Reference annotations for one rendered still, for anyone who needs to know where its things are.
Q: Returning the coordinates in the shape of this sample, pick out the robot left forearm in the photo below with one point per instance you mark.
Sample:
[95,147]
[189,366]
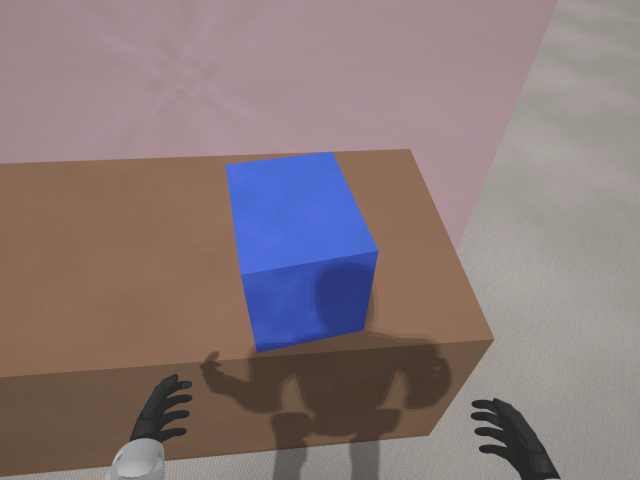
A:
[140,459]

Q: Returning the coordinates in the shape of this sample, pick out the robot right hand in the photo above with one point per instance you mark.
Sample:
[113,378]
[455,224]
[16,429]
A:
[524,451]

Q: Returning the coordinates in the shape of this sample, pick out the carton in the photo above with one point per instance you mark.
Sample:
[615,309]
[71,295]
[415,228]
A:
[307,258]

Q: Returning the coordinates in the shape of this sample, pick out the robot left hand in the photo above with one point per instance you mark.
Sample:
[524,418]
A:
[152,418]

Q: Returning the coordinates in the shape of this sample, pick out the pedestal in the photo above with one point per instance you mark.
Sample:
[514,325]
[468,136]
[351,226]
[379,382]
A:
[117,274]

